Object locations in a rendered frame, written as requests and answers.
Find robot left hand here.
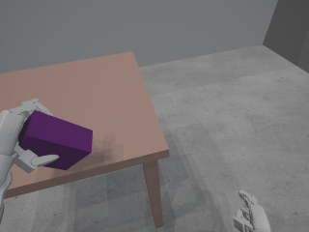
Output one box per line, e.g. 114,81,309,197
0,98,59,173

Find left robot forearm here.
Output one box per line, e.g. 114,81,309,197
0,154,14,224

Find robot right hand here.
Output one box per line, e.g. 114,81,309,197
233,189,271,232

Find table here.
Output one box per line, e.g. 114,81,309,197
0,51,169,228

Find sponge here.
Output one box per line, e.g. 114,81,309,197
18,110,93,170

